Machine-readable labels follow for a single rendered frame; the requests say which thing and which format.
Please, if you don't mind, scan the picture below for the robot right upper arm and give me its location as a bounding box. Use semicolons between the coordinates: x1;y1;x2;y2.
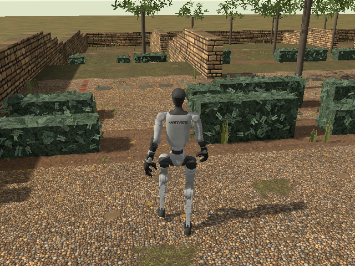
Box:
190;112;204;142

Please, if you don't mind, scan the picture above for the robot right thigh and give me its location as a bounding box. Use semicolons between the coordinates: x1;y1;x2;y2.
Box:
184;156;197;199

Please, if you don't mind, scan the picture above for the robot left foot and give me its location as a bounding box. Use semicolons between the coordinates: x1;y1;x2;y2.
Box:
158;208;165;217

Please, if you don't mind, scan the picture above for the left robot hand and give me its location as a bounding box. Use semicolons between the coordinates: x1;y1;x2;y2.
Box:
144;161;157;177

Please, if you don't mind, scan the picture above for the robot left upper arm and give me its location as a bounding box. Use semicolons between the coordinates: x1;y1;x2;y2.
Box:
153;112;167;144

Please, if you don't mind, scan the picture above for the robot right forearm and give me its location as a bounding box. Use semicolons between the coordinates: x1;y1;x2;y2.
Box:
198;134;208;154

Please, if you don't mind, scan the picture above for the robot left forearm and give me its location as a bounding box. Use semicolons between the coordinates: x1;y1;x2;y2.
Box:
145;136;158;163

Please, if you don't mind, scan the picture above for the right robot hand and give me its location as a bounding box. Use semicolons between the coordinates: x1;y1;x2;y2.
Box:
196;151;209;162

